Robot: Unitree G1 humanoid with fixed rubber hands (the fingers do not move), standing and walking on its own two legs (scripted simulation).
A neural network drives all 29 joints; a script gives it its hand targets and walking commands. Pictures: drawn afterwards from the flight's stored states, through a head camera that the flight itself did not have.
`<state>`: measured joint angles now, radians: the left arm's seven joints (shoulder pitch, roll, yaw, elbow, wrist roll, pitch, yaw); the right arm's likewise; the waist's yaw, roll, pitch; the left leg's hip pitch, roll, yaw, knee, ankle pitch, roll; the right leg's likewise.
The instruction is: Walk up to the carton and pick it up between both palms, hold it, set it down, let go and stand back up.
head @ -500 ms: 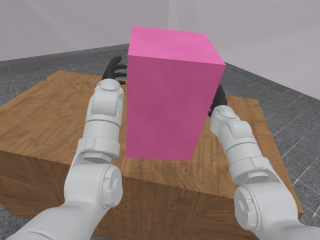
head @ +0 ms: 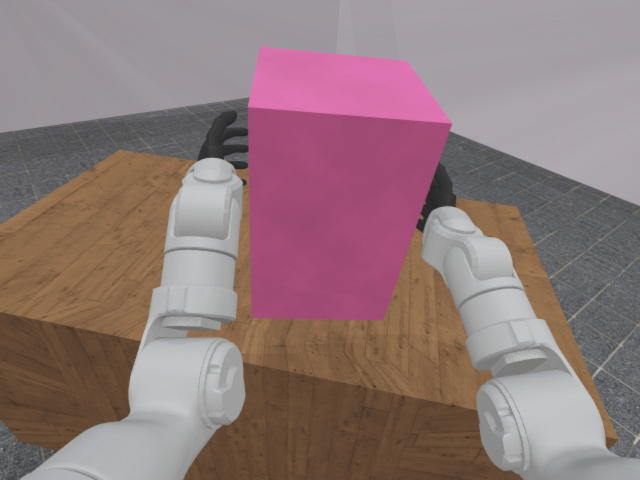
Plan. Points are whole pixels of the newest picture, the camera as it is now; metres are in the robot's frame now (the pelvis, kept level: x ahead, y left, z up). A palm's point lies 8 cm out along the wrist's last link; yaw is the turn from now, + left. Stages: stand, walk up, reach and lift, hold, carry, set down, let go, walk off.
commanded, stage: hold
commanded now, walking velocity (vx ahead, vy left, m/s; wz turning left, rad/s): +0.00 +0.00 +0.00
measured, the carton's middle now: (326, 194) +0.40 +0.01 +0.22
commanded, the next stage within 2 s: none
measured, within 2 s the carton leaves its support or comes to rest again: neither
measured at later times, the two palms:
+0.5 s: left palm (208, 172) +0.36 +0.15 +0.27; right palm (442, 208) +0.34 -0.13 +0.24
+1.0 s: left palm (208, 171) +0.35 +0.15 +0.28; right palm (448, 203) +0.33 -0.13 +0.25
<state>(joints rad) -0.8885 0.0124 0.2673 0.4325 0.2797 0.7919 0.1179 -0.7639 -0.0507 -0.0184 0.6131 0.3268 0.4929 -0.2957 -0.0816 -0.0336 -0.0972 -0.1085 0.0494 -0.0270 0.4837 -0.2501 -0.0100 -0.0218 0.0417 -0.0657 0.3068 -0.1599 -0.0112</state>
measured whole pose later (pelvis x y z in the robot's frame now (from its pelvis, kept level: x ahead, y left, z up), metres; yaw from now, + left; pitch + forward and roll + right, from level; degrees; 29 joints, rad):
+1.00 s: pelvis -0.03 -0.01 +0.00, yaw +0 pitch -6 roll -2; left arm -1.00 0.06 0.31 0.64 0.26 0.77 0.12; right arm -0.93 -0.06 -0.07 0.76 0.29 0.57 -0.29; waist -0.06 -0.03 -0.15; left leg -0.18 0.05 -0.05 0.46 -0.19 -0.02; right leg -0.11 0.05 -0.05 0.32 -0.12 -0.03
